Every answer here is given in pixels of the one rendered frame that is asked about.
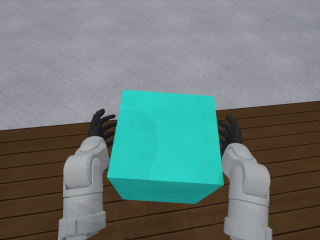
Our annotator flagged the right robot hand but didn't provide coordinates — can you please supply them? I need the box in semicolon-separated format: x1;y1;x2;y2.
217;115;243;157

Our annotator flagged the right robot forearm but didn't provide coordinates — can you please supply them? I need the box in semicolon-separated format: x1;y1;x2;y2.
221;143;273;240

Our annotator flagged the left robot forearm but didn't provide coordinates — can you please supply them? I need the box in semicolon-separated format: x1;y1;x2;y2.
58;136;110;240

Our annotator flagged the carton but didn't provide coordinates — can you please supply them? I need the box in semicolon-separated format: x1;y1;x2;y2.
107;89;224;204

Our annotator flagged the left robot hand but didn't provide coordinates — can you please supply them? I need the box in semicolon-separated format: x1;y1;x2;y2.
88;109;117;148

